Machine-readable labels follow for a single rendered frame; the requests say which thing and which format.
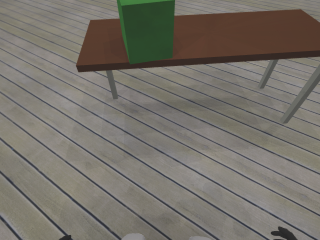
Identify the carton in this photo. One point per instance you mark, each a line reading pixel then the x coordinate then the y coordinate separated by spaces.
pixel 147 28

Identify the right robot hand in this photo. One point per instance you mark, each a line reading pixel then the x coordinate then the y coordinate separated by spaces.
pixel 284 233

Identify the table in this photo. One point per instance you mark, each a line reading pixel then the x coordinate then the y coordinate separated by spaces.
pixel 211 39

